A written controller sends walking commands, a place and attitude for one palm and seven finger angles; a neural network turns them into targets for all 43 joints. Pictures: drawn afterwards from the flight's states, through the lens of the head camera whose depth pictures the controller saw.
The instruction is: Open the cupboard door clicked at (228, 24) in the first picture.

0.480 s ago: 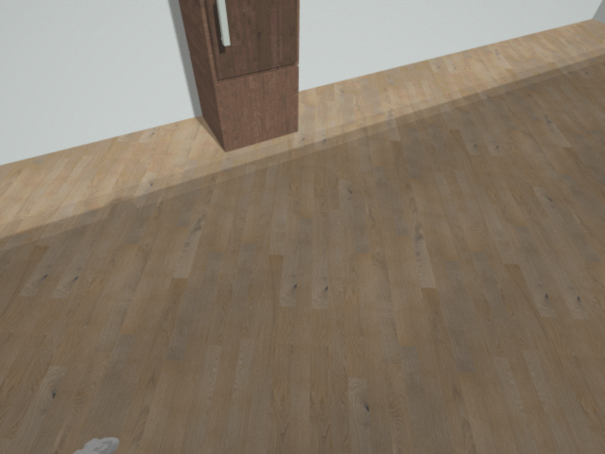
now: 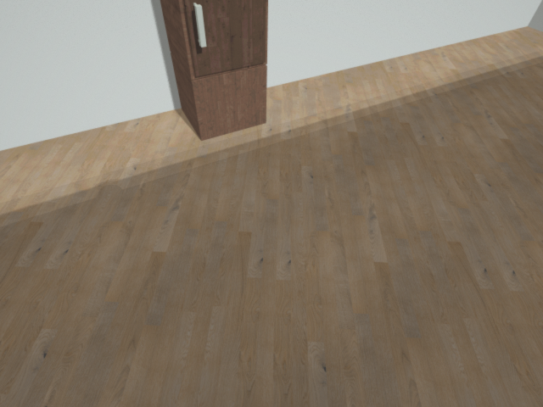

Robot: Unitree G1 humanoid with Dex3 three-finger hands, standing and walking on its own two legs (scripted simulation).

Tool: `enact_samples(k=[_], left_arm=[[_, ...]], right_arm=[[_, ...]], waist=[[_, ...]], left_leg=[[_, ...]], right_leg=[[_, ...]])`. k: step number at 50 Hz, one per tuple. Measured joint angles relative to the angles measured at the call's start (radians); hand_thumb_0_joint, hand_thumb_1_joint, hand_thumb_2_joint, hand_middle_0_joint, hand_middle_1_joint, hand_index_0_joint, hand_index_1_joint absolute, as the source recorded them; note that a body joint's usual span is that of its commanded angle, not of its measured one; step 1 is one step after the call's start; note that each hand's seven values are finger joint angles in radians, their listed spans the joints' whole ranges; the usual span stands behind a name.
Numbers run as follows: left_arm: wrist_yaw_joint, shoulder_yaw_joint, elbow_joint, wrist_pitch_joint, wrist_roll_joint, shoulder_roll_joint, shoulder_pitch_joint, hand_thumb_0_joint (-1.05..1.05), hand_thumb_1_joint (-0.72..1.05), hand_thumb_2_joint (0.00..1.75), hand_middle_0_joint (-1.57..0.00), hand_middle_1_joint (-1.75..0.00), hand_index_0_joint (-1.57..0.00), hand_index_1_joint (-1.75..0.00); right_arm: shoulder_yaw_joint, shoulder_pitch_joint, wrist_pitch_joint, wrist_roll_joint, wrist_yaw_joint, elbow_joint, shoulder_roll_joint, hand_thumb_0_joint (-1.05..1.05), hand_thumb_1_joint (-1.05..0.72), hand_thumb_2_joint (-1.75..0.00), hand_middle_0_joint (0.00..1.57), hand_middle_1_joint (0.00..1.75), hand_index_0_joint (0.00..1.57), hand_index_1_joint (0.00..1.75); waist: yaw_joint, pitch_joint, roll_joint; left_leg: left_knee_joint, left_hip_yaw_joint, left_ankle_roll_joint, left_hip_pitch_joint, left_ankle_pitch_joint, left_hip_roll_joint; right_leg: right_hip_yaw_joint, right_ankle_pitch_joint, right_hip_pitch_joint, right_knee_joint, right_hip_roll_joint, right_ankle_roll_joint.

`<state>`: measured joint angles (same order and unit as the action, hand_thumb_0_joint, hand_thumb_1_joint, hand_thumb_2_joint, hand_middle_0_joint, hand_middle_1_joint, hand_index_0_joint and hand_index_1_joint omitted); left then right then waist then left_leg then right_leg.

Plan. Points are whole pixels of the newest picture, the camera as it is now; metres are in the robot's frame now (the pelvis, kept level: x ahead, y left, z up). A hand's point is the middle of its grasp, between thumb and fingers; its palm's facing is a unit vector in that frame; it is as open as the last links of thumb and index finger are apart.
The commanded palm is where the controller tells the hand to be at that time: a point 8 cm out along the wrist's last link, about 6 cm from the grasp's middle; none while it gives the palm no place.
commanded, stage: stand and wait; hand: left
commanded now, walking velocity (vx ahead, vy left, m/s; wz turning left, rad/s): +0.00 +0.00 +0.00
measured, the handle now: (199, 25) +1.68 +0.43 -0.10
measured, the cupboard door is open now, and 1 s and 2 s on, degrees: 0 0 0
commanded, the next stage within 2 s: look at it before walking up in 0.44 s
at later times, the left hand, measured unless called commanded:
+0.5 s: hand out of the picture +0.07 +0.24 -0.15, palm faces -0.05 -0.94 -0.34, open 7.3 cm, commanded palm none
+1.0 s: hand out of the picture +0.07 +0.24 -0.15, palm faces -0.05 -0.94 -0.34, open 7.3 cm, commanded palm none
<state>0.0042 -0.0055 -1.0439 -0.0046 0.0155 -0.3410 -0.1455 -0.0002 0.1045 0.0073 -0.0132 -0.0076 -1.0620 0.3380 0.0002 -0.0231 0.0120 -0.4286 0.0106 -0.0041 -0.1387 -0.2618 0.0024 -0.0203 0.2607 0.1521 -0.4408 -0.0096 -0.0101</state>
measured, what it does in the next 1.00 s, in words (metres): stands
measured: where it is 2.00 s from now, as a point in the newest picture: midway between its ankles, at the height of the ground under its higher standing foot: outside the picture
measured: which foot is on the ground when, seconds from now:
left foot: down 0.00-1.00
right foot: down 0.00-1.00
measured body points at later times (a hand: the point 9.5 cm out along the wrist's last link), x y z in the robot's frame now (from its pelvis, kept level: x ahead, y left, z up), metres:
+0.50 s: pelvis -0.01 -0.01 +0.00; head -0.01 -0.01 +0.45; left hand +0.07 +0.29 -0.13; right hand +0.06 -0.31 -0.13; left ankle -0.02 +0.12 -0.74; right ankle -0.01 -0.13 -0.74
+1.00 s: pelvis -0.01 -0.01 +0.00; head +0.00 -0.01 +0.45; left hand +0.08 +0.29 -0.13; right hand +0.07 -0.31 -0.13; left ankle -0.02 +0.12 -0.74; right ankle -0.01 -0.13 -0.74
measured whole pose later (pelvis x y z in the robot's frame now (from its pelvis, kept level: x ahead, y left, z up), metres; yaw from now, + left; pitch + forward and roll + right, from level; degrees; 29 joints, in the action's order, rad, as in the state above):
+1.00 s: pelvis -0.01 -0.01 +0.00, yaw -1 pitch -1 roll +0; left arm 0.00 -0.01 -1.09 0.01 0.02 -0.35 -0.13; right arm 0.00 0.11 0.01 -0.01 0.00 -1.11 0.34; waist 0.00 -0.03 0.01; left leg -0.37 0.02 0.01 -0.13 -0.22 -0.01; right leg -0.03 0.22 0.15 -0.39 0.01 0.00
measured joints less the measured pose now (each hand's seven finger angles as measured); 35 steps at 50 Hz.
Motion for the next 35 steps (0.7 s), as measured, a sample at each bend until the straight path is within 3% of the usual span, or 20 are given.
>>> enact_samples(k=[35], left_arm=[[-0.004, -0.002, -0.037, 0.010, 0.002, 0.002, 0.014, 0.00, 0.91, 0.89, -0.21, -0.30, -0.21, -0.30]], right_arm=[[0.004, 0.014, 0.003, 0.004, 0.006, -0.053, 0.001, 0.01, -0.91, -0.90, 0.21, 0.30, 0.20, 0.30]], waist=[[-0.007, -0.005, -0.007]], left_leg=[[0.050, 0.004, 0.014, 0.001, 0.045, -0.015]], right_leg=[[-0.003, -0.045, 0.005, 0.044, 0.015, 0.013]])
